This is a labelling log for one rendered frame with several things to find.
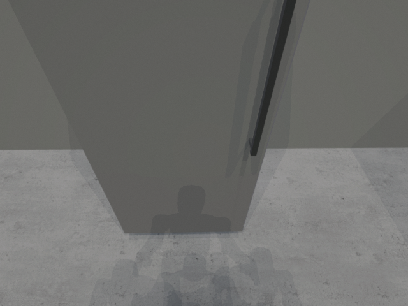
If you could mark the handle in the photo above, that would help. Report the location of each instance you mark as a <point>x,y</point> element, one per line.
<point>278,48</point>

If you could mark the fridge door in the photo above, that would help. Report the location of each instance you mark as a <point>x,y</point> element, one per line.
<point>163,96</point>

